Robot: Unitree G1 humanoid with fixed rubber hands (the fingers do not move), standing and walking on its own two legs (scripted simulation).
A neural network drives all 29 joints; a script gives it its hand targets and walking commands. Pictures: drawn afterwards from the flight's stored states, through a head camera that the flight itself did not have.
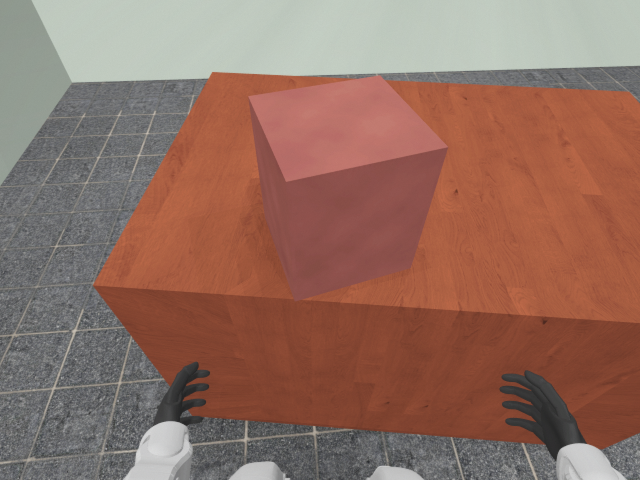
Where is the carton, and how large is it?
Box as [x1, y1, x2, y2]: [248, 75, 447, 300]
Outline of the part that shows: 379,75 248,96 265,218 294,300 298,300 408,268 411,265 447,146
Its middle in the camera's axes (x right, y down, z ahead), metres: +0.02 -0.08 +0.61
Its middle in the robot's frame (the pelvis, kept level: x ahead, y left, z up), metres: +0.51 +0.00 +0.07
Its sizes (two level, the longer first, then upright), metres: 0.210 0.200 0.250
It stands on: a pedestal, 0.69 m high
